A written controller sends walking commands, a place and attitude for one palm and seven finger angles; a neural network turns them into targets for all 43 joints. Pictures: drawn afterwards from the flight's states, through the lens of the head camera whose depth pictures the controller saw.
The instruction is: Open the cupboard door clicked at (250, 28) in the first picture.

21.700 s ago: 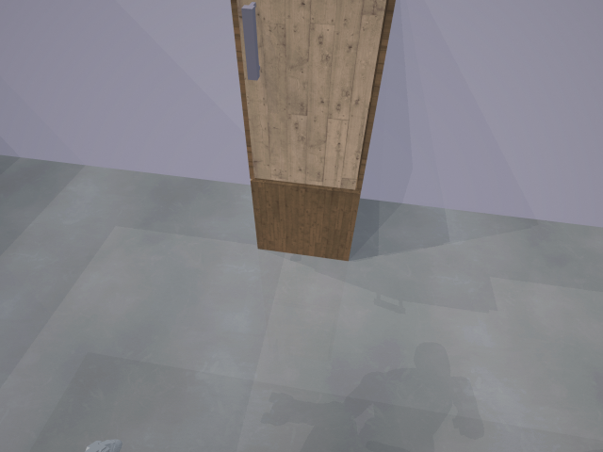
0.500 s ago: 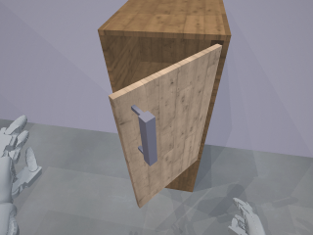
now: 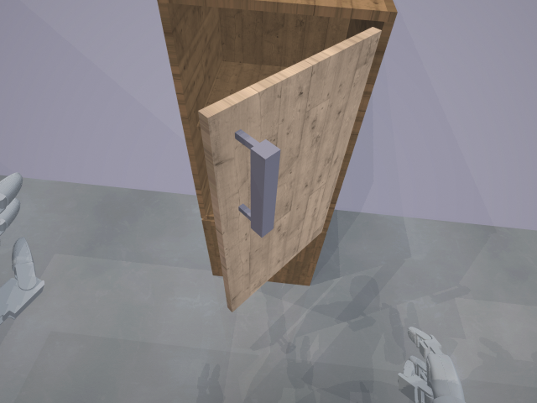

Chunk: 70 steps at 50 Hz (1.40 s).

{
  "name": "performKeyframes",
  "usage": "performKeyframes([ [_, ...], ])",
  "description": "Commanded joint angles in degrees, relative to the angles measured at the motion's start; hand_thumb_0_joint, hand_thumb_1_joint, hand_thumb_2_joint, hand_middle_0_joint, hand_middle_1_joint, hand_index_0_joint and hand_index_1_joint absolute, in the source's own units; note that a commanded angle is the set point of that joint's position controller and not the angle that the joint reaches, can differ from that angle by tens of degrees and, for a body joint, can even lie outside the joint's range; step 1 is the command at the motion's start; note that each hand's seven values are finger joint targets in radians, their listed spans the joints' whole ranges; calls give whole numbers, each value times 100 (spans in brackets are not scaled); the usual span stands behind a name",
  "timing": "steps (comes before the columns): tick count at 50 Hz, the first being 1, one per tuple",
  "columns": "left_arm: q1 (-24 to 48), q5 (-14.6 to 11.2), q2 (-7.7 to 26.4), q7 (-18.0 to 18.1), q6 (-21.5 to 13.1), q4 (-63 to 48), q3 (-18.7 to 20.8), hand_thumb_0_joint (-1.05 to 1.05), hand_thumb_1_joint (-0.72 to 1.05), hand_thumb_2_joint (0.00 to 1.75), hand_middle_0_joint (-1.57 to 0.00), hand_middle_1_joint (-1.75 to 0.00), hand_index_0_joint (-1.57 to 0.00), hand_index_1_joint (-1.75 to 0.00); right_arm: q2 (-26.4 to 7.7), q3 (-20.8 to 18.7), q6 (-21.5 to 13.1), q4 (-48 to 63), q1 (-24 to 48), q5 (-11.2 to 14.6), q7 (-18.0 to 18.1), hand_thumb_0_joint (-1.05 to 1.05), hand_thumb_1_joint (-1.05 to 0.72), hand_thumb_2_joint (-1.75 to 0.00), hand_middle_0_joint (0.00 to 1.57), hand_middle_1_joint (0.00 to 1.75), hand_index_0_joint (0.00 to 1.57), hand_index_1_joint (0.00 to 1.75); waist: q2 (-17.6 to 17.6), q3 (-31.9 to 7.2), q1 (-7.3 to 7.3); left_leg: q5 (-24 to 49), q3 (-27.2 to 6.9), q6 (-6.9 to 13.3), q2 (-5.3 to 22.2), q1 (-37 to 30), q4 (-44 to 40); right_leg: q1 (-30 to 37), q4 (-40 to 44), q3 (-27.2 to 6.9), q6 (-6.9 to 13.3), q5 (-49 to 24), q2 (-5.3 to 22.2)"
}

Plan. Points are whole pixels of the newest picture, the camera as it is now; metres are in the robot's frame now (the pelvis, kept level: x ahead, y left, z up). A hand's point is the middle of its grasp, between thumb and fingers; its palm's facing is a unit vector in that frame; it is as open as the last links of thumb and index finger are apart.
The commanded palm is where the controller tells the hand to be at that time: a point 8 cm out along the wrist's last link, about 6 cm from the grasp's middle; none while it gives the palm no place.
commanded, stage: step back with the hand held close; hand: left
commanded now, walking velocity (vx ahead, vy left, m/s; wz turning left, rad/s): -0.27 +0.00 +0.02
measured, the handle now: (253, 185) +0.38 +0.06 +0.13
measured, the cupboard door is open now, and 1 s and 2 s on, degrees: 50 50 50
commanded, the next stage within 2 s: stop stepping back and stand still in 0.52 s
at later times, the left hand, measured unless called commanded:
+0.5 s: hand out of the picture +0.09 +0.31 +0.17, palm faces +0.52 -0.76 -0.39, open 7.4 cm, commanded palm +0.01 +0.33 +0.18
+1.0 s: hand out of the picture -0.02 +0.26 +0.18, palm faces +0.47 -0.77 -0.43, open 7.4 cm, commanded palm -0.06 +0.29 +0.18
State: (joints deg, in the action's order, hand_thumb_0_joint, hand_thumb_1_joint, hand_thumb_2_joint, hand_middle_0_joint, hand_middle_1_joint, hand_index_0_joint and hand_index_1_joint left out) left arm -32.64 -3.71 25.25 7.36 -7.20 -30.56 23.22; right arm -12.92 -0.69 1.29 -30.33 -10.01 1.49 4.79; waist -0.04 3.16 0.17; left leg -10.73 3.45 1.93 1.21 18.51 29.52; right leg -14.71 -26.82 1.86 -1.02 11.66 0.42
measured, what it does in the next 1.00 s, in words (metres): walks backwards: left foot, then right foot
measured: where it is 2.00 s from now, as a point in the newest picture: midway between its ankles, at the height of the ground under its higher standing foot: outside the picture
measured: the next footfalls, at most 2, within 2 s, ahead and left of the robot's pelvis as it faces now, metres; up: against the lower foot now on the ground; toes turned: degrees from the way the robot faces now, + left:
left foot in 0.38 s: -0.01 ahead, +0.12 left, +0.00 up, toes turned +5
right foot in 0.80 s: -0.26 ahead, -0.09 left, +0.00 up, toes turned -2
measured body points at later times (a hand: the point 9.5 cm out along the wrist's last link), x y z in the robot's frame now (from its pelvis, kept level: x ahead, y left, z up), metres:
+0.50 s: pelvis -0.11 +0.03 -0.01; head -0.08 +0.06 +0.44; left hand +0.06 +0.35 +0.19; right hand +0.07 -0.19 -0.08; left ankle -0.05 +0.11 -0.74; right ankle -0.07 -0.12 -0.67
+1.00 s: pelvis -0.20 -0.01 +0.00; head -0.23 -0.01 +0.45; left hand -0.05 +0.30 +0.20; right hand -0.08 -0.27 -0.10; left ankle -0.18 +0.10 -0.72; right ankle -0.30 -0.09 -0.74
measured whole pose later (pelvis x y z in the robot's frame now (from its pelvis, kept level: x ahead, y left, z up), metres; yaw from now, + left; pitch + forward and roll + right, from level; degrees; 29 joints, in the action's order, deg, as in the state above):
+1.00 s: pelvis -0.20 -0.01 +0.00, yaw -1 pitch +1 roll +1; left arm -32.6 -3.3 23.8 8.5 -11.4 -25.5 24.4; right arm -14.4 -0.2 -4.7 -39.5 -17.9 0.6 4.0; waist -1.0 -6.4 1.0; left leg -14.6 3.2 1.2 0.0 20.5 37.4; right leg -4.3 -25.5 1.9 3.2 22.1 -2.0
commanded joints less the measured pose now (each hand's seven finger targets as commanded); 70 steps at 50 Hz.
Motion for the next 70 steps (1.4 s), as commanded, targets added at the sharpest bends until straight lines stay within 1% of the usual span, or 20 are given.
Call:
performKeyframes([
  [1, 11, 77, 820, 211, -541, -1214, 830, 0, 90, 90, -20, -30, -20, -30, -738, -218, -445, 937, 483, -59, 44, 0, -90, -90, 20, 30, 20, 30, 926, -781, 56, -846, -889, 152, 776, 891, -1169, 911, -419, -190, 34, -157, 86],
  [8, 303, 226, 728, 210, -719, -1030, 903, 0, 90, 90, -20, -30, -20, -30, -761, -276, -726, 902, 327, -63, 2, 0, -90, -90, 20, 30, 20, 30, 732, -533, 37, -2800, -1081, 296, 864, 2246, -1303, 1261, -891, -251, 115, 726, -69],
  [12, 401, 181, 814, 291, -750, -1193, 726, 0, 90, 90, -20, -30, -20, -30, -594, -298, -725, 554, 133, -122, -49, 0, -90, -90, 20, 30, 20, 30, -1027, -538, -67, -1486, -341, -268, -179, -341, 2330, -2150, 1566, -2233, 969, 2690, 1647],
  [13, 473, 185, 754, 309, -716, -1098, 666, 0, 90, 90, -20, -30, -20, -30, -536, -265, -711, 463, 224, -163, -63, 0, -90, -90, 20, 30, 20, 30, -1194, -534, -37, -1583, -421, -242, -123, -438, 3050, -2381, 1597, -2133, 1033, 2375, 1798],
  [17, 1054, 165, 850, 320, -685, -1266, 711, 0, 90, 90, -20, -30, -20, -30, -533, -102, -761, 448, 292, -148, 32, 0, -90, -90, 20, 30, 20, 30, -438, -413, -159, -1029, -307, -197, -52, -469, 250, -1494, 328, -862, 406, 708, 931],
  [19, 1115, 179, 865, 361, -887, -1646, 839, 0, 90, 90, -20, -30, -20, -30, -826, -151, -929, 580, 377, -170, 96, 0, -90, -90, 20, 30, 20, 30, 2047, -369, -17, -614, -2218, 384, 1481, 739, -1525, -727, -2037, -116, -84, 1012, -119],
  [21, 987, 174, 999, 383, -1032, -1556, 1060, 0, 90, 90, -20, -30, -20, -30, -523, -233, -1155, 342, 186, -303, 17, 0, -90, -90, 20, 30, 20, 30, 1540, -882, -64, -142, -2529, 817, 2141, 695, -1708, -837, -4231, -666, 10, 1933, -308],
  [27, 211, 38, 553, 278, -771, -1870, 630, 0, 90, 90, -20, -30, -20, -30, -565, -344, -1219, 222, 217, -175, -264, 0, -90, -90, 20, 30, 20, 30, 1132, -1314, -55, 2440, -1264, 552, 1460, -1011, -918, -1245, -3286, -201, -144, 1589, -362],
  [31, 210, -47, 627, 275, -621, -1497, 614, 0, 90, 90, -20, -30, -20, -30, -576, -270, -1176, 158, 296, -238, -228, 0, -90, -90, 20, 30, 20, 30, 1352, -1057, -146, 498, -1507, 491, 1518, -593, -1716, -679, -2379, -54, -113, 1807, -456],
  [36, -329, -176, 934, 286, -572, -1502, 964, 0, 90, 90, -20, -30, -20, -30, -473, -173, -1030, 436, 329, -205, -192, 0, -90, -90, 20, 30, 20, 30, 1585, -1337, -37, -1685, -782, -118, 682, -319, -2148, 961, 375, 617, 201, 1563, -680],
  [38, -514, -159, 1169, 220, -607, -1624, 1083, 0, 90, 90, -20, -30, -20, -30, -415, -141, -894, 467, 302, -189, -198, 0, -90, -90, 20, 30, 20, 30, 699, -1373, -72, -1135, -90, -365, 114, -454, -922, 954, 1433, 111, 455, 823, -46],
  [39, -510, -161, 1350, 209, -674, -1668, 1224, 0, 90, 90, -20, -30, -20, -30, -396, -124, -795, 443, 323, -196, -210, 0, -90, -90, 20, 30, 20, 30, -259, -1236, -65, -665, -104, -345, -29, -690, 535, -47, 1820, -962, 687, 752, 888],
  [41, -140, -182, 1660, 298, -757, -1783, 1474, 0, 90, 90, -20, -30, -20, -30, -446, -13, -833, 393, 439, -250, -189, 0, -90, -90, 20, 30, 20, 30, -430, -1100, 30, -894, -402, -282, -9, 469, 2046, -40, 1494, -1552, 1043, -1079, 1897],
  [44, -63, -67, 1009, 240, -611, -742, 1034, 0, 90, 90, -20, -30, -20, -30, -521, -100, -913, 243, 292, -67, -123, 0, -90, -90, 20, 30, 20, 30, -1000, -939, -94, -505, -313, -222, 13, 1218, 1812, 1101, 620, -923, 507, -3285, 1269],
  [49, 1078, 115, 793, 247, -681, 94, 504, 0, 90, 90, -20, -30, -20, -30, -631, -113, -1021, 20, 197, -113, 21, 0, -90, -90, 20, 30, 20, 30, -445, -354, -76, -296, 125, 88, -168, -123, 111, 467, 431, -833, 287, -2548, 1121],
  [53, 1178, 137, 822, 233, -773, -323, 427, 0, 90, 90, -20, -30, -20, -30, -827, -216, -1024, 207, 106, -61, -6, 0, -90, -90, 20, 30, 20, 30, 139, -798, -64, 1931, -670, 509, 497, -1477, -49, -120, -600, -439, -353, -2599, 360],
  [55, 759, 157, 1051, 224, -815, -689, 675, 0, 90, 90, -20, -30, -20, -30, -724, -137, -997, 224, 103, -116, -50, 0, -90, -90, 20, 30, 20, 30, 546, -1018, -27, 2581, -884, 535, 581, -1239, -25, 0, -622, -239, -261, -1734, 195],
  [57, 672, 150, 929, 181, -839, -901, 633, 0, 90, 90, -20, -30, -20, -30, -691, -131, -1018, 322, 310, -100, -99, 0, -90, -90, 20, 30, 20, 30, 374, -541, 8, 1213, -960, 305, 617, -203, -418, 422, 99, -320, -39, -226, 114],
  [63, 81, 41, 958, 227, -963, -861, 957, 0, 90, 90, -20, -30, -20, -30, -573, -177, -1006, 372, 167, -148, -142, 0, -90, -90, 20, 30, 20, 30, 112, -393, -100, -256, -486, -122, 33, -339, 291, -100, 1252, -1410, 645, 368, 982],
  [70, 650, 96, 699, 172, -859, -337, 552, 0, 90, 90, -20, -30, -20, -30, -665, -83, -1144, 306, 181, -166, 35, 0, -90, -90, 20, 30, 20, 30, 764, -352, -81, -768, -1388, 45, 762, -603, -1504, 105, 410, -226, 62, 547, -100],
])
